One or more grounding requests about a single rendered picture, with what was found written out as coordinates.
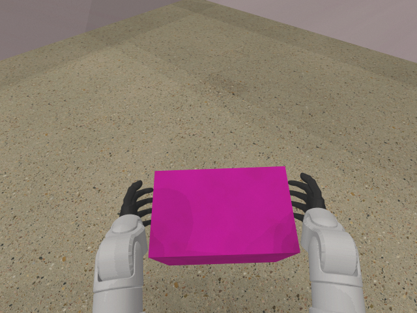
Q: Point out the robot left hand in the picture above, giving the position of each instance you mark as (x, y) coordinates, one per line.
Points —
(131, 205)

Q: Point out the robot right hand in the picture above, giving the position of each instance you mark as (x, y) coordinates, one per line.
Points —
(313, 196)

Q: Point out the right robot forearm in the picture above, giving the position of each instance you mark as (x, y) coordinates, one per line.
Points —
(334, 264)

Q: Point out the carton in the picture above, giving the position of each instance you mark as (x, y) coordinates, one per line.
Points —
(217, 216)

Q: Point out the left robot forearm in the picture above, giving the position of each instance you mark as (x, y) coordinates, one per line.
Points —
(118, 270)

